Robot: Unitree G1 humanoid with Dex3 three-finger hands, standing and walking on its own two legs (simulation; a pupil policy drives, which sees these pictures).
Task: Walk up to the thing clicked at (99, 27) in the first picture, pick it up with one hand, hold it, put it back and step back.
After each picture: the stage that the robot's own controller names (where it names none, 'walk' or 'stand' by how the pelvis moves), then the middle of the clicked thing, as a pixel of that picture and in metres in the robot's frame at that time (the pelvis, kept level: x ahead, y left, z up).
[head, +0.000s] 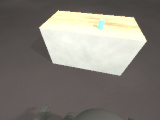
stand; (101, 24) +1.06 -0.08 +0.03
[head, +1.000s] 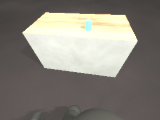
walk; (88, 25) +0.95 +0.12 +0.05
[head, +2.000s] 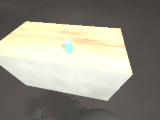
walk; (69, 46) +0.57 +0.24 +0.04
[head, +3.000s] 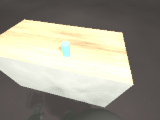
stand; (66, 49) +0.51 +0.22 +0.05
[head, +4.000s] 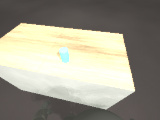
stand; (64, 55) +0.46 +0.22 +0.03
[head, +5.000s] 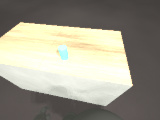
stand; (63, 52) +0.48 +0.24 +0.03
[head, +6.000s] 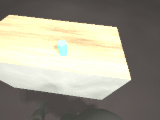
walk; (62, 48) +0.49 +0.24 +0.04
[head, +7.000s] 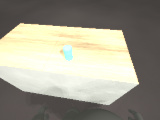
stand; (68, 53) +0.48 +0.21 +0.04
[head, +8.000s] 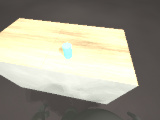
stand; (67, 51) +0.48 +0.21 +0.04
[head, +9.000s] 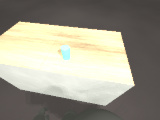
stand; (66, 53) +0.49 +0.22 +0.03
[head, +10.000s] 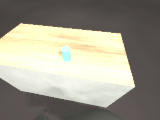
stand; (66, 54) +0.48 +0.21 +0.03
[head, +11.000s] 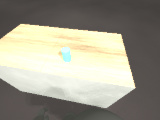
stand; (66, 55) +0.48 +0.21 +0.03
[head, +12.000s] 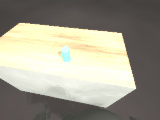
rise first; (66, 54) +0.47 +0.22 +0.03
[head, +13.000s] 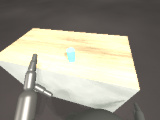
rise first; (71, 55) +0.49 +0.22 +0.03
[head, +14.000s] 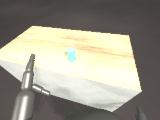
go down; (71, 54) +0.48 +0.22 +0.04
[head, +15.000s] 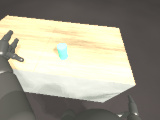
go down; (62, 52) +0.47 +0.20 +0.05
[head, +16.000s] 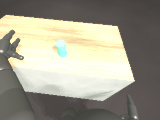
go down; (61, 49) +0.49 +0.20 +0.06
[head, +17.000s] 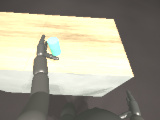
close in; (54, 47) +0.48 +0.23 +0.08
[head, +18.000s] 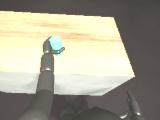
lift; (57, 46) +0.47 +0.21 +0.09
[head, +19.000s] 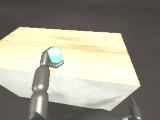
lift; (56, 58) +0.34 +0.22 +0.17
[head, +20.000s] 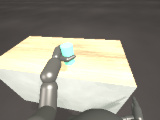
lift; (68, 54) +0.34 +0.16 +0.23
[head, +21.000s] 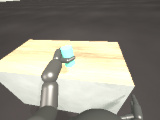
hold; (68, 56) +0.34 +0.15 +0.22
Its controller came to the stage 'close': yes
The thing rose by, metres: 0.22
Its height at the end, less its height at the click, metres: +0.14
